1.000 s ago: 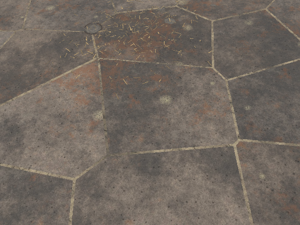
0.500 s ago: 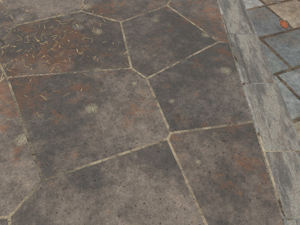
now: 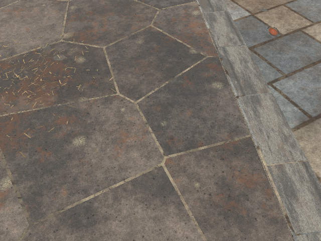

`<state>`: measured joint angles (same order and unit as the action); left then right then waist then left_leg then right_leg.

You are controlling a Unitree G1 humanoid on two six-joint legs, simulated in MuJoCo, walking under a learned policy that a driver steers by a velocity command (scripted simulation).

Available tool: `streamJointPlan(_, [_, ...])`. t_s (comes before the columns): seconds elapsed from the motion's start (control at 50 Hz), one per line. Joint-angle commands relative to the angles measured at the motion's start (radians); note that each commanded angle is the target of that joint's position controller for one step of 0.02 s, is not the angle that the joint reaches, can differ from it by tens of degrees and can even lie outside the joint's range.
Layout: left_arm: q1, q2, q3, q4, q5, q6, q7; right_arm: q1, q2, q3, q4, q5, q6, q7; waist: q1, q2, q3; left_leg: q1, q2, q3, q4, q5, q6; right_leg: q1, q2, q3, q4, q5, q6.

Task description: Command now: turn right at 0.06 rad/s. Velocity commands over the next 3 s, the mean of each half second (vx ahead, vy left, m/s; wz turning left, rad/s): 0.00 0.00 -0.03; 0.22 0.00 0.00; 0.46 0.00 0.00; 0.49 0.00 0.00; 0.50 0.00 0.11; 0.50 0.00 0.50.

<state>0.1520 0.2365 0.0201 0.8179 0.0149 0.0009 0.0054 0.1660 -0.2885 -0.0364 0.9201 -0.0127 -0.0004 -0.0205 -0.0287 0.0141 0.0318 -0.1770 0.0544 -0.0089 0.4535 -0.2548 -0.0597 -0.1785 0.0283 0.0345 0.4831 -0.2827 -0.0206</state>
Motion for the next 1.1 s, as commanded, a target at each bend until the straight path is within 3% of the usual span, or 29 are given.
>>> streamJointPlan(0.02, [-0.001, 0.151, 0.036, -0.03, -0.003, -0.01, 0.007, -0.005, -0.112, -0.023, -0.016, 0.003, -0.013, -0.004, 0.014, -0.047, -0.034, 0.009, 0.011, -0.007, -0.039, 0.168, 0.008, 0.009, -0.102, 0.107, -0.105, 0.236, -0.038])
streamJointPlan(0.3, [0.013, 0.142, 0.032, 0.071, -0.009, -0.005, 0.011, 0.011, -0.115, -0.018, 0.079, 0.008, -0.006, -0.02, 0.011, -0.023, -0.035, 0.03, 0.008, 0.002, -0.042, 0.182, 0.015, 0.006, -0.065, 0.059, -0.091, 0.261, -0.026])
streamJointPlan(0.58, [0.049, 0.134, 0.021, 0.153, -0.012, -0.004, 0.02, 0.041, -0.089, -0.008, 0.13, 0.009, -0.001, -0.025, 0.015, -0.016, -0.01, 0.011, -0.004, 0.011, -0.043, 0.16, 0.021, -0.014, -0.049, 0.034, -0.091, 0.209, -0.012])
streamJointPlan(0.62, [0.069, 0.144, 0.025, 0.168, -0.019, 0.001, 0.025, 0.062, -0.074, -0.006, 0.143, 0.016, 0.002, -0.027, 0.02, -0.039, -0.017, -0.012, -0.047, 0.057, 0.0, -0.071, 0.031, -0.021, -0.036, 0.035, -0.11, -0.094, -0.032])
streamJointPlan(0.64, [0.076, 0.163, 0.032, 0.168, -0.025, 0.003, 0.026, 0.052, -0.07, -0.006, 0.137, 0.021, 0.001, -0.028, 0.03, -0.063, 0.015, -0.064, -0.068, 0.077, 0.046, -0.198, 0.042, -0.051, -0.052, 0.07, -0.135, -0.304, -0.057])
streamJointPlan(0.68, [0.117, 0.199, 0.045, 0.169, -0.031, -0.007, 0.025, 0.011, -0.049, -0.001, 0.106, 0.021, -0.017, -0.023, 0.055, -0.147, 0.091, -0.198, -0.081, 0.09, 0.176, -0.259, 0.058, -0.082, -0.169, 0.245, -0.24, -0.554, -0.13])
streamJointPlan(0.7, [0.144, 0.223, 0.054, 0.175, -0.034, -0.017, 0.023, 0.002, -0.03, 0.004, 0.093, 0.027, -0.032, -0.016, 0.061, -0.199, 0.107, -0.231, -0.069, 0.078, 0.26, -0.225, 0.071, -0.085, -0.249, 0.364, -0.292, -0.603, -0.178])
streamJointPlan(0.74, [0.124, 0.212, 0.056, 0.165, -0.036, -0.039, 0.022, 0.015, -0.03, 0.002, 0.086, 0.039, -0.062, 0.002, 0.04, -0.203, 0.135, -0.26, -0.02, 0.021, 0.327, -0.229, 0.114, -0.107, -0.317, 0.451, -0.316, -0.54, -0.217])
streamJointPlan(0.76, [0.088, 0.2, 0.054, 0.151, -0.041, -0.045, 0.019, 0.04, -0.028, 0.002, 0.09, 0.044, -0.075, 0.011, 0.015, -0.192, 0.132, -0.229, -0.01, 0.018, 0.261, -0.244, 0.136, -0.11, -0.309, 0.414, -0.295, -0.48, -0.203])
streamJointPlan(0.8, [-0.022, 0.174, 0.047, 0.111, -0.052, -0.044, 0.015, 0.195, -0.035, -0.01, 0.159, 0.04, -0.089, 0.019, -0.072, -0.125, 0.099, 0.075, -0.047, 0.053, 0.0, -0.073, 0.151, -0.246, -0.189, 0.221, -0.174, -0.309, -0.123])
streamJointPlan(0.82, [-0.04, 0.122, 0.033, 0.095, -0.04, -0.049, 0.011, 0.297, -0.077, -0.025, 0.194, 0.026, -0.089, 0.019, -0.095, 0.007, 0.047, 0.221, 0.039, -0.1, -0.07, -0.08, 0.158, -0.334, -0.098, 0.089, 0.054, -0.174, -0.069])
streamJointPlan(0.84, [-0.053, 0.074, 0.021, 0.054, -0.031, -0.064, 0.012, 0.41, -0.201, -0.054, 0.207, 0.028, -0.093, 0.026, -0.112, 0.277, -0.001, 0.334, 0.255, -0.496, -0.243, -0.219, 0.263, -0.499, 0.028, -0.065, 0.374, -0.191, 0.001])
streamJointPlan(0.86, [-0.053, 0.111, 0.032, 0.045, -0.05, -0.08, 0.014, 0.391, -0.18, -0.039, 0.199, 0.011, -0.106, 0.035, -0.089, 0.239, 0.023, 0.302, 0.349, -0.703, -0.305, -0.296, 0.338, -0.592, 0.012, 0.024, 0.572, -0.299, -0.005])
streamJointPlan(0.88, [-0.026, 0.124, 0.036, 0.057, -0.067, -0.092, 0.006, 0.315, -0.119, -0.023, 0.173, 0.014, -0.118, 0.034, -0.044, 0.141, 0.09, 0.283, 0.334, -0.626, -0.294, -0.274, 0.325, -0.658, -0.046, 0.066, 0.666, -0.219, -0.026])
streamJointPlan(0.9, [-0.002, 0.121, 0.036, 0.075, -0.066, -0.1, -0.001, 0.275, -0.087, -0.015, 0.154, 0.019, -0.124, 0.037, -0.025, 0.105, 0.099, 0.282, 0.282, -0.507, -0.29, -0.216, 0.287, -0.672, -0.082, 0.054, 0.678, -0.119, -0.042])
streamJointPlan(0.92, [-0.012, 0.13, 0.043, 0.079, -0.056, -0.107, -0.003, 0.255, -0.081, -0.011, 0.143, 0.021, -0.125, 0.041, -0.019, 0.078, 0.1, 0.29, 0.249, -0.419, -0.294, -0.112, 0.256, -0.682, -0.107, 0.037, 0.647, -0.04, -0.048])
streamJointPlan(0.96, [-0.044, 0.128, 0.052, 0.072, -0.039, -0.11, -0.015, 0.28, -0.035, 0.004, 0.143, 0.015, -0.113, 0.039, -0.023, 0.093, 0.073, 0.289, 0.187, -0.263, -0.294, 0.16, 0.217, -0.63, -0.132, 0.0, 0.571, 0.055, -0.038])
streamJointPlan(1.02, [-0.112, 0.069, 0.039, 0.044, -0.036, -0.099, -0.028, 0.326, -0.05, 0.005, 0.142, 0.009, -0.094, 0.019, -0.034, 0.079, 0.059, 0.272, 0.156, -0.154, -0.304, 0.365, 0.228, -0.605, -0.12, -0.051, 0.449, 0.13, 0.002])
streamJointPlan(1.1, [-0.275, 0.039, 0.018, -0.023, -0.041, -0.096, -0.036, 0.341, -0.088, -0.001, 0.128, 0.009, -0.086, 0.0, -0.062, 0.083, 0.103, 0.151, 0.13, -0.079, -0.363, 0.339, 0.224, -0.474, -0.073, -0.101, 0.173, 0.275, 0.021])
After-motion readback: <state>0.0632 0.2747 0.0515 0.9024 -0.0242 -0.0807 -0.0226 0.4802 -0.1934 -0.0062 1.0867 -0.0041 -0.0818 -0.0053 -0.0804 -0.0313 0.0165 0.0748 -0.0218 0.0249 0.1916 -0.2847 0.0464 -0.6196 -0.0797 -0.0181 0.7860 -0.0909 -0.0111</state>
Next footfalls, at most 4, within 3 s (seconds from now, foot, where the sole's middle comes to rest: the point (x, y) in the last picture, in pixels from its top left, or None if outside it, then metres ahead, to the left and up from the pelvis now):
1.28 right None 0.43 -0.08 -0.78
1.80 left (129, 195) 0.73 0.17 -0.78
2.36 right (177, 139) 1.04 -0.07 -0.78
2.92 left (124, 107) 1.29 0.22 -0.78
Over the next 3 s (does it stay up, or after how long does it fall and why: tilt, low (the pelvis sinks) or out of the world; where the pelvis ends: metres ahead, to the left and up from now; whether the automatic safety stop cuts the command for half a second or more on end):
stays up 1.20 0.12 -0.02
